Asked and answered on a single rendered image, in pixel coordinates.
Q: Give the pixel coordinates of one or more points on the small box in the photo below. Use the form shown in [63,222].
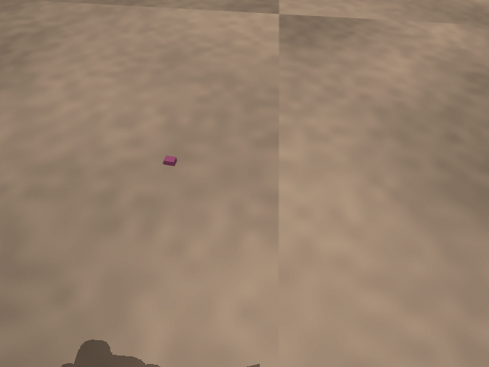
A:
[169,160]

